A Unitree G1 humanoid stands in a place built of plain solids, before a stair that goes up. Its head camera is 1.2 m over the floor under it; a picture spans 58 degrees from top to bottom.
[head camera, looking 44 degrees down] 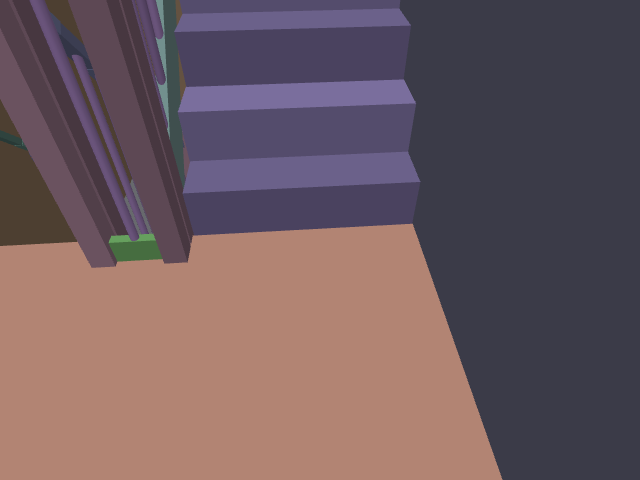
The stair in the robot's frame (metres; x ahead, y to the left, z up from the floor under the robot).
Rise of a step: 0.21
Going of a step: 0.21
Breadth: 0.90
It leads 5 degrees to the left of straight ahead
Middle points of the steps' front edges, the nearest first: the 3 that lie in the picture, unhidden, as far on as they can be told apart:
1.31 0.06 0.21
1.52 0.08 0.43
1.73 0.10 0.64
